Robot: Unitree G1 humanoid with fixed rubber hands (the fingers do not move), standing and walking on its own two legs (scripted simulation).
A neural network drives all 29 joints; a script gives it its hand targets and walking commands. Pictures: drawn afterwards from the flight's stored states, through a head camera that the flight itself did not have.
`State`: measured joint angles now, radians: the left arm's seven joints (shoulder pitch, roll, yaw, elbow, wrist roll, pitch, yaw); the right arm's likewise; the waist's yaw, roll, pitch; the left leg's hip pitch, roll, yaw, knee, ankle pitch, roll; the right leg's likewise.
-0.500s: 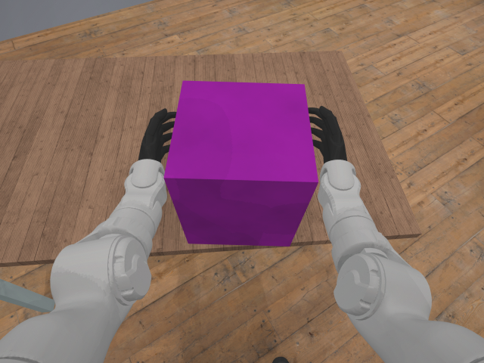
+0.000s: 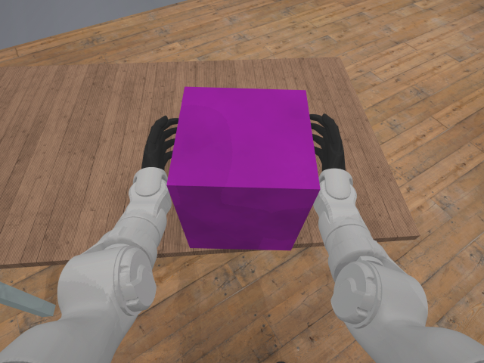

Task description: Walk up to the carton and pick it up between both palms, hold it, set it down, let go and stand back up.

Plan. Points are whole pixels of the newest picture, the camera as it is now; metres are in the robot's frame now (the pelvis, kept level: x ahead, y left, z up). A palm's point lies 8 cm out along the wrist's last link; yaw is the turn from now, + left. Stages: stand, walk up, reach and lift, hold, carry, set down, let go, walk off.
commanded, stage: reach and lift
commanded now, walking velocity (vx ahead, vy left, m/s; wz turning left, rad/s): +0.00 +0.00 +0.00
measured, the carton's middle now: (242, 176) +0.43 +0.00 +0.00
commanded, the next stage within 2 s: none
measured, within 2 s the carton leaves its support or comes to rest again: leaves its support in 0.32 s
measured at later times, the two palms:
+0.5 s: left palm (150, 170) +0.39 +0.15 +0.07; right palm (335, 158) +0.40 -0.14 +0.09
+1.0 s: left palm (135, 159) +0.36 +0.15 +0.15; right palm (358, 147) +0.37 -0.15 +0.17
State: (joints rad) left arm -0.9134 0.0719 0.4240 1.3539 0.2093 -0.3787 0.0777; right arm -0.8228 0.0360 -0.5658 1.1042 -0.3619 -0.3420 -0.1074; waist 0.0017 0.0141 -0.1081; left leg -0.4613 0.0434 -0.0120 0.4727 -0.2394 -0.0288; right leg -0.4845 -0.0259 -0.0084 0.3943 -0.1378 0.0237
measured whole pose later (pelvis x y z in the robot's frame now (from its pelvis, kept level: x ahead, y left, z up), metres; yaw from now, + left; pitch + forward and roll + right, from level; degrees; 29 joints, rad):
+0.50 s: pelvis -0.01 +0.00 +0.00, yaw +0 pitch +10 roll -1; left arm -0.79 0.05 0.31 1.21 0.06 -0.25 0.11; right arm -0.80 0.00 -0.36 1.08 -0.17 -0.19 -0.12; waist 0.00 0.04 -0.16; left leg -0.41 0.04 -0.01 0.47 -0.24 -0.03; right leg -0.43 -0.03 -0.01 0.39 -0.14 0.02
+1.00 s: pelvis -0.02 +0.00 +0.00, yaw +0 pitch -2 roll -1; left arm -0.80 0.04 0.29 1.00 0.18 0.16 0.09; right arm -0.82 -0.02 -0.31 1.00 -0.08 0.11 -0.14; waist 0.00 -0.01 -0.12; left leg -0.18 0.04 -0.01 0.44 -0.23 -0.03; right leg -0.21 -0.03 -0.01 0.38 -0.14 0.02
